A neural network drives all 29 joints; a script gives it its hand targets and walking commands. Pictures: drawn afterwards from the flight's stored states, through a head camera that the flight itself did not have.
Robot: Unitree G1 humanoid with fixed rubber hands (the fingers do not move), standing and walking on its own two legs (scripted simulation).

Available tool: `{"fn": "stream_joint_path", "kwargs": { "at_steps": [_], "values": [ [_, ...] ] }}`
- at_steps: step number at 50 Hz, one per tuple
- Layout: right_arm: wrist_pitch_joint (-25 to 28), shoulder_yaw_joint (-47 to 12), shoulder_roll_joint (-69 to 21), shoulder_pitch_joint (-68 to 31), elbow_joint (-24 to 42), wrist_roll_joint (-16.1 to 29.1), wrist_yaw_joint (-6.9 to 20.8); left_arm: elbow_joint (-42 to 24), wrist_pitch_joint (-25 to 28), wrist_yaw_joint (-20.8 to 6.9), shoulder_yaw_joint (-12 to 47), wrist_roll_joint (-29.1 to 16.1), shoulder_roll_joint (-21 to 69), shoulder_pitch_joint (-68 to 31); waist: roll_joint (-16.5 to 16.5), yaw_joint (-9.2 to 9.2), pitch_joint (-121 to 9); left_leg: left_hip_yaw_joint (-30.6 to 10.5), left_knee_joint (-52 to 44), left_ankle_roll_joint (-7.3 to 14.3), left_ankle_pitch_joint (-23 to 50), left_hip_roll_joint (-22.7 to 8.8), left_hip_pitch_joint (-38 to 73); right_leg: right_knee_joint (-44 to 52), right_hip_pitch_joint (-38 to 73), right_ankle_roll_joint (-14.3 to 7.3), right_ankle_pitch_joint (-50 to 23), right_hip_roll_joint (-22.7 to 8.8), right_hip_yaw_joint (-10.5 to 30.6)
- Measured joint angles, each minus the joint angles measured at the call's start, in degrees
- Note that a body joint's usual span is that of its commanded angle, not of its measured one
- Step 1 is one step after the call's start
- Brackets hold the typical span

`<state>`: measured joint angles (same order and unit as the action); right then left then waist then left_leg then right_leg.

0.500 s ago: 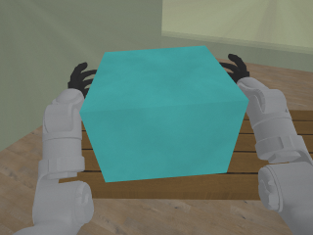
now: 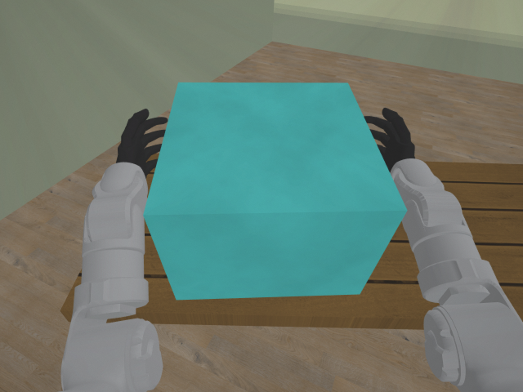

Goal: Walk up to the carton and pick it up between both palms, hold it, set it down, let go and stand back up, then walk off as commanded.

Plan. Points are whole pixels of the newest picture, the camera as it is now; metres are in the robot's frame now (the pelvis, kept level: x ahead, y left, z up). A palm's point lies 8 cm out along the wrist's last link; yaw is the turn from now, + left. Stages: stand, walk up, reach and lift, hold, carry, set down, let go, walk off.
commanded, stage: set down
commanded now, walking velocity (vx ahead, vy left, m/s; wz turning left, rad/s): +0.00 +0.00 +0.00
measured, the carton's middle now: (266, 185) +0.42 +0.01 +0.14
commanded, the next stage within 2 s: none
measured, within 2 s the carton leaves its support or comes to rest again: neither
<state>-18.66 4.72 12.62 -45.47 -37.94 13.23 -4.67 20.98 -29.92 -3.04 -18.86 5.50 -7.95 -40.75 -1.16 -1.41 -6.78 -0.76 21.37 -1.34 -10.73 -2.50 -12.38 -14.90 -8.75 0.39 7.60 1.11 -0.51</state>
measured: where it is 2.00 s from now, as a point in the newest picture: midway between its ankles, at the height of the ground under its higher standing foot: outside the picture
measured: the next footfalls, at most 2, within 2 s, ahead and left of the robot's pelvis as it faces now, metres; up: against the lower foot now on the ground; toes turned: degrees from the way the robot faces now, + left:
none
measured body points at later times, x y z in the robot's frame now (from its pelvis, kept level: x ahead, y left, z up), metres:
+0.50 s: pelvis -0.01 +0.00 +0.00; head -0.03 +0.02 +0.45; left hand +0.41 +0.20 +0.20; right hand +0.42 -0.18 +0.21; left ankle +0.00 +0.13 -0.75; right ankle +0.00 -0.13 -0.75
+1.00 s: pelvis +0.01 +0.00 +0.00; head +0.00 +0.02 +0.45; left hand +0.42 +0.20 +0.17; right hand +0.43 -0.19 +0.18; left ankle +0.00 +0.13 -0.75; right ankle +0.00 -0.13 -0.75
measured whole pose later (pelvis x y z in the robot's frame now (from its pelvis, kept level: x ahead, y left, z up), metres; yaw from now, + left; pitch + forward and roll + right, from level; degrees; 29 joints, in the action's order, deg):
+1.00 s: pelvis +0.01 +0.00 +0.00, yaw +0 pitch +2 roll -1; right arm -9.5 8.4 11.7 -45.3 -45.1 8.5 -1.1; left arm 30.0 -19.6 -2.7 -19.6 6.7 -6.6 -41.7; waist -1.2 -1.6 -4.0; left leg -0.8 21.4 -1.3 -11.5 -2.4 -11.7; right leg -14.6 -7.8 0.6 8.5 1.0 -0.7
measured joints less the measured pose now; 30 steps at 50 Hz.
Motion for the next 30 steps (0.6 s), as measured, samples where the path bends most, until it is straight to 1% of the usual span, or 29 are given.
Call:
{"fn": "stream_joint_path", "kwargs": {
  "at_steps": [3, 7, 10, 14, 16, 20, 25, 30],
  "values": [
    [0.8, 0.0, 0.0, 1.8, 2.2, 0.0, -0.3, -1.2, 0.6, 0.9, 0.9, -0.8, 0.2, 0.6, 0.0, -0.07, -0.3, 0.0, 0.0, 0.0, -0.1, 0.0, 0.0, 0.0, 0.0, 0.0, 0.0, 0.0, 0.0],
    [1.0, 0.1, 0.0, 1.2, 2.0, 0.0, -0.5, -1.2, 0.4, 0.9, 0.9, -0.8, -0.2, -0.1, 0.0, -0.14, -0.2, 0.0, 0.0, 0.0, 0.0, 0.1, 0.5, 0.2, 0.7, 0.0, 0.2, -0.1, 0.0],
    [1.2, 0.3, 0.0, 0.2, 0.5, 0.0, -0.1, -1.1, -0.2, 0.8, 0.6, -0.4, -0.2, -0.6, 0.0, -0.16, 0.1, -0.1, 0.0, 0.0, 0.2, 0.1, 0.7, 0.2, 0.9, 0.0, 0.1, -0.1, -0.1],
    [1.8, 0.7, 0.0, -2.2, -3.7, 0.0, 1.0, 0.9, -0.5, 0.2, -0.6, 0.8, -0.1, -1.9, 0.0, -0.17, 0.9, -0.1, 0.0, 0.0, 0.5, 0.1, 0.7, 0.2, 0.9, 0.0, -0.3, -0.1, -0.1],
    [2.2, 1.3, -0.1, -2.9, -4.9, -0.1, 1.4, 1.7, 0.1, 0.1, -0.7, 1.1, -0.1, -2.1, 0.0, -0.17, 1.4, -0.1, 0.0, 0.0, 0.6, 0.1, 0.7, 0.2, 0.9, 0.0, -0.4, -0.1, -0.1],
    [3.7, 2.8, -0.2, -3.5, -7.3, -1.9, 2.8, 4.8, 2.1, 0.4, -0.7, 1.2, 0.0, -2.9, 0.0, -0.18, 1.7, -0.1, 0.0, 0.0, 0.5, 0.1, 0.7, 0.3, 0.9, 0.0, -0.3, -0.1, -0.1],
    [5.3, 3.5, -0.3, -3.5, -7.8, -3.1, 3.3, 6.7, 4.7, 0.6, -0.7, 1.2, 0.2, -3.3, 0.0, -0.17, 1.7, -0.1, 0.0, 0.0, 0.2, 0.1, 0.7, 0.3, 0.9, 0.0, 0.0, -0.1, -0.1],
    [6.3, 3.6, -0.3, -3.3, -8.1, -3.3, 3.5, 7.1, 5.6, 0.6, -0.7, 1.2, 0.2, -3.3, 0.0, -0.17, 2.1, -0.1, 0.0, 0.0, -0.2, 0.1, 0.7, 0.3, 0.9, 0.0, 0.3, -0.1, -0.1]
  ]
}}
